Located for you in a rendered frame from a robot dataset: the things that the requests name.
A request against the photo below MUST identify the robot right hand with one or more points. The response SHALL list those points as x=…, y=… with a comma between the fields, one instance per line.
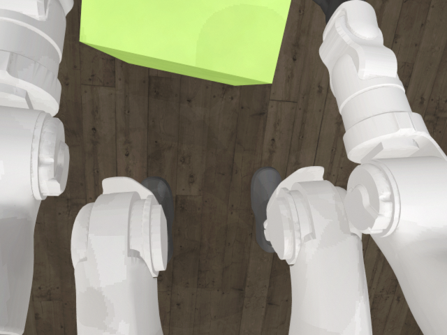
x=329, y=7

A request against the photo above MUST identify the robot right shin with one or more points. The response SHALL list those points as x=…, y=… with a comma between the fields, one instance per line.
x=312, y=173

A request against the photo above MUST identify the left robot forearm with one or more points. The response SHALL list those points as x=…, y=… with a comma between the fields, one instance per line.
x=31, y=44

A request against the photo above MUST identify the carton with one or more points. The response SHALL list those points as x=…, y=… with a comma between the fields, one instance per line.
x=234, y=42

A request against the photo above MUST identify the robot left foot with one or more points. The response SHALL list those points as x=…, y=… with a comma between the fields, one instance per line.
x=162, y=192

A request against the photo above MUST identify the robot right upper arm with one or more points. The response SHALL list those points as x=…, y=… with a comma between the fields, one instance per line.
x=402, y=204

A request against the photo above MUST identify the right robot forearm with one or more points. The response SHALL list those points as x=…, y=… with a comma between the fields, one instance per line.
x=371, y=98

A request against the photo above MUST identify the robot left upper arm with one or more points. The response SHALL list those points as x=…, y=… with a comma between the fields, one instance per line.
x=34, y=161

